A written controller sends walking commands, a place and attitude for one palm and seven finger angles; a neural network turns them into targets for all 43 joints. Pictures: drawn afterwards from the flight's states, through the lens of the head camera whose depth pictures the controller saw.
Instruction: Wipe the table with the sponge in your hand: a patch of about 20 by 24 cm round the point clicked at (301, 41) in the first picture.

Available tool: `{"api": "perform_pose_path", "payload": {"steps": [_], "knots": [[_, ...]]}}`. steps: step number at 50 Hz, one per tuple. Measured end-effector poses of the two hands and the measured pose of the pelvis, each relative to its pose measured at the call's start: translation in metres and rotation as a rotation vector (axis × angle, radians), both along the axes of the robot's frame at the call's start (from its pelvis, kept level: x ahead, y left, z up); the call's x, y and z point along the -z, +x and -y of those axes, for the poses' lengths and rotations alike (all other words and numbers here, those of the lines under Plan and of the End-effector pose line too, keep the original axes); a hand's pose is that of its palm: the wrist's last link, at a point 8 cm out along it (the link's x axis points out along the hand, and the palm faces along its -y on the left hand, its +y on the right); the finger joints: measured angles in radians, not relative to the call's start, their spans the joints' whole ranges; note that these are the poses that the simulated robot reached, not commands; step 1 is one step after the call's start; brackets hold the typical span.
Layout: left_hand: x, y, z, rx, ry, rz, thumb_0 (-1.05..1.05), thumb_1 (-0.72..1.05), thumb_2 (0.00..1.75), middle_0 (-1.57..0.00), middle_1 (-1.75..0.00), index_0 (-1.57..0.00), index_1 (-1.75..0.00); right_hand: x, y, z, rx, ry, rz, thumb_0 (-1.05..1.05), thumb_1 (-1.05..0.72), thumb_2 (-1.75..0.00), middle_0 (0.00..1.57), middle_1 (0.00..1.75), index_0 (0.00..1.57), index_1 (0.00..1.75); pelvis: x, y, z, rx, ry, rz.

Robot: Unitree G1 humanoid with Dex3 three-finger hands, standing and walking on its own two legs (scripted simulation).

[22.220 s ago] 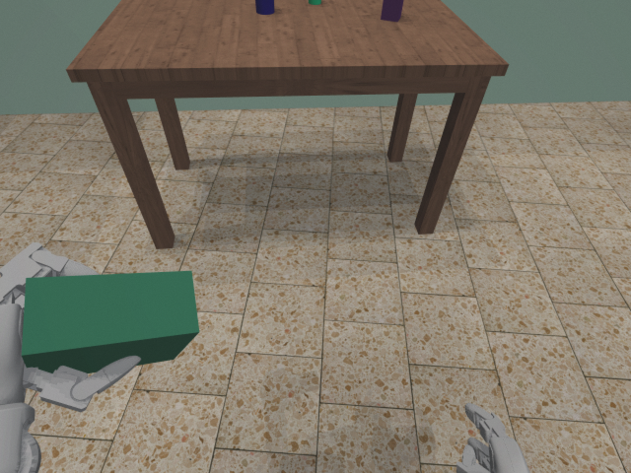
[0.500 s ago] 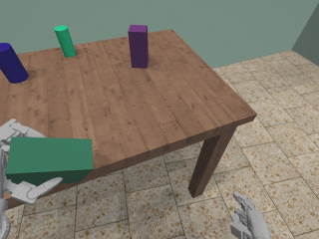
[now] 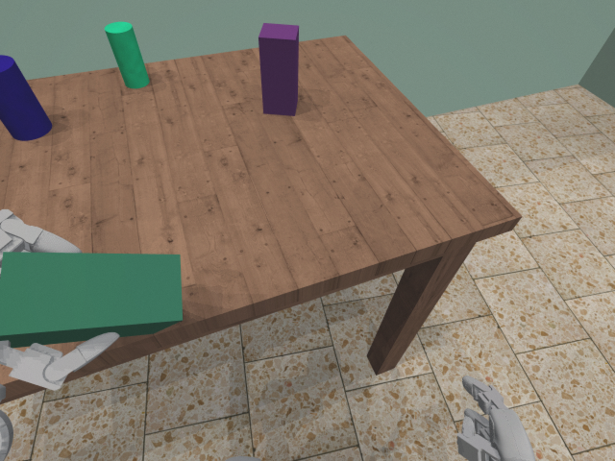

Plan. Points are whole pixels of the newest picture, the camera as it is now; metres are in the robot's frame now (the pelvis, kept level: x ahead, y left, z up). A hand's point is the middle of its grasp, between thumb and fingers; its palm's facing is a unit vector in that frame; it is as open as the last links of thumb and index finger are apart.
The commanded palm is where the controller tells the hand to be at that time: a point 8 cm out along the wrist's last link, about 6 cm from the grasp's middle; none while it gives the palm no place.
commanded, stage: shuffle to correct the standing spot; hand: left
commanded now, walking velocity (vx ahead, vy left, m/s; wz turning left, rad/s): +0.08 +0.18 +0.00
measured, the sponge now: (120, 300) +0.24 +0.21 +0.14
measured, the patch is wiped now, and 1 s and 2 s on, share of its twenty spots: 0.00 0.00 0.00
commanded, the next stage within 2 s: come to a stop and stand still in 0.34 s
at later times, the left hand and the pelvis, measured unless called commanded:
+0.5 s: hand (9, 267) +0.25 +0.30 +0.18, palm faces +0.39 -0.80 -0.45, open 10.4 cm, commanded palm +0.18 +0.34 +0.20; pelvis +0.02 +0.06 +0.01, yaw +0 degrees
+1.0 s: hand out of the picture +0.27 +0.36 +0.18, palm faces +0.45 -0.79 -0.42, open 10.4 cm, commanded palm +0.18 +0.36 +0.20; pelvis +0.02 +0.08 +0.02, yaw +0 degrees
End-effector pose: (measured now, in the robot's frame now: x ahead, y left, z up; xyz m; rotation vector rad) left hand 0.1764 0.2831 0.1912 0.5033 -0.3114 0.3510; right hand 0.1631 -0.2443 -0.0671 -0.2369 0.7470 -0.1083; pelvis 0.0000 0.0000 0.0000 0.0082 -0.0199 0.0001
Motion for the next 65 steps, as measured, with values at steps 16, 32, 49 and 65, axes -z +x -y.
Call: {"api": "perform_pose_path", "payload": {"steps": [16,32,49,65], "knots": [[-0.018,0.017,-0.014,-0.034,0.054,-0.135,-0.01,-0.53,1.03,-0.72,-1.33,-0.73,-1.32,0.005,0.001,-0.024,0.032,0.096,-0.061,0.02,-0.91,-0.89,0.20,0.30,0.21,0.29,-0.025,0.020,-0.015,0.007,0.055,-0.016],[-0.025,0.025,-0.065,-0.026,0.072,0.029,-0.01,-0.53,1.03,-0.72,-1.33,-0.73,-1.32,-0.009,0.042,-0.095,-0.018,0.092,0.120,0.02,-0.91,-0.90,0.20,0.30,0.20,0.29,-0.008,0.020,-0.063,-0.011,0.054,0.034],[-0.004,0.044,-0.108,-0.069,-0.002,-0.066,-0.01,-0.53,1.03,-0.72,-1.33,-0.73,-1.32,-0.014,0.016,-0.098,-0.061,-0.012,-0.012,0.02,-0.91,-0.89,0.21,0.30,0.21,0.29,-0.023,0.022,-0.076,-0.001,-0.019,-0.004],[-0.010,0.024,-0.129,0.042,0.024,-0.080,-0.01,-0.53,1.03,-0.72,-1.32,-0.73,-1.32,-0.025,0.008,-0.133,0.053,0.035,0.073,0.02,-0.91,-0.90,0.20,0.30,0.20,0.29,-0.025,0.020,-0.118,0.026,-0.008,0.006]]}}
